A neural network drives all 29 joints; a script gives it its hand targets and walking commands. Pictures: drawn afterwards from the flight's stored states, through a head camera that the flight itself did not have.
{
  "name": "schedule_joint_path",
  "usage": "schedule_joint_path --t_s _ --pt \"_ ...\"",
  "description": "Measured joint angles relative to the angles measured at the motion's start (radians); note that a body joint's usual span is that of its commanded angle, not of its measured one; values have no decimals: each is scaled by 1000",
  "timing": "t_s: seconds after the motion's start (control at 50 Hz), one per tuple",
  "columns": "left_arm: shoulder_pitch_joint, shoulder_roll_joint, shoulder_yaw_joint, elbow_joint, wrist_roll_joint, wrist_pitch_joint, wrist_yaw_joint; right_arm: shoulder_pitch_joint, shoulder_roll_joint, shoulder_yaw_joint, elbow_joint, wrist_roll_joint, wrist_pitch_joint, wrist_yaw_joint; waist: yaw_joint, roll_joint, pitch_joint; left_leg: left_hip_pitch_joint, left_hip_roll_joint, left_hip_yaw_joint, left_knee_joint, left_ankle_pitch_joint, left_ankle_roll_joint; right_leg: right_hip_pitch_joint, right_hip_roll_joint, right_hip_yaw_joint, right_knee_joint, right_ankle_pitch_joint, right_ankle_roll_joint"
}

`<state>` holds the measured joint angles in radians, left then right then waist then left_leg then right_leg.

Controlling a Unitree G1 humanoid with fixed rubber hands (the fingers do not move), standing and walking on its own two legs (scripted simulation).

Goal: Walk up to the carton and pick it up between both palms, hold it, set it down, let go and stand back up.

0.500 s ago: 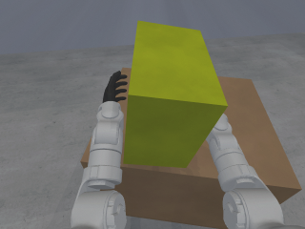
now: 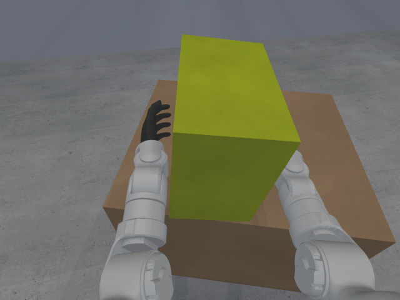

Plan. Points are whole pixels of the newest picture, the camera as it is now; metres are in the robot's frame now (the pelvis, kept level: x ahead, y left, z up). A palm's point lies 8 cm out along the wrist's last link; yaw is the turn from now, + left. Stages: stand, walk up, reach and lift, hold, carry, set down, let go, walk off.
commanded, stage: set down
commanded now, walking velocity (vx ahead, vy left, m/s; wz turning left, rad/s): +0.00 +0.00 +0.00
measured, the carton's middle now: (216, 129) +0.43 +0.00 +0.12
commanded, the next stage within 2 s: none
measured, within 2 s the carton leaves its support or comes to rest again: rests again in 1.78 s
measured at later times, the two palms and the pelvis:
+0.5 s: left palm (160, 142) +0.41 +0.12 +0.09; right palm (280, 146) +0.42 -0.15 +0.08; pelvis +0.02 +0.00 +0.00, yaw +0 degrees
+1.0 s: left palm (167, 149) +0.43 +0.11 +0.05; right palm (279, 150) +0.44 -0.16 +0.04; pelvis +0.03 -0.01 +0.00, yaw -1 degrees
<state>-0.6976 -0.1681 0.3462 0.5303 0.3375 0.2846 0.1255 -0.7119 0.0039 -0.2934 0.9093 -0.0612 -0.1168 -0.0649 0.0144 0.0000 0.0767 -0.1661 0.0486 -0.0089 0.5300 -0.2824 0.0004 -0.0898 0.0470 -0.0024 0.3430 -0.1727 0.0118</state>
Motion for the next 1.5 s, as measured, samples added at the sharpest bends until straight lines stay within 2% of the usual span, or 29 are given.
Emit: schedule_joint_path --t_s 0.4,0.72,1.5 --pt "21 -30 13 1 2 -78 20 -1 -9 -27 22 -41 -54 29 0 0 -53 -125 0 0 -4 3 0 -129 0 0 3 -2 -2" --pt "29 -53 24 16 38 -137 29 -6 -14 -78 64 -75 -122 61 0 0 -99 -220 9 0 -6 7 -4 -207 8 -1 -33 15 -9" --pt "63 -56 81 148 46 -393 53 -37 -24 -111 151 -139 -268 88 0 0 -192 -465 18 0 -12 72 -25 -426 17 -1 -86 52 -34"
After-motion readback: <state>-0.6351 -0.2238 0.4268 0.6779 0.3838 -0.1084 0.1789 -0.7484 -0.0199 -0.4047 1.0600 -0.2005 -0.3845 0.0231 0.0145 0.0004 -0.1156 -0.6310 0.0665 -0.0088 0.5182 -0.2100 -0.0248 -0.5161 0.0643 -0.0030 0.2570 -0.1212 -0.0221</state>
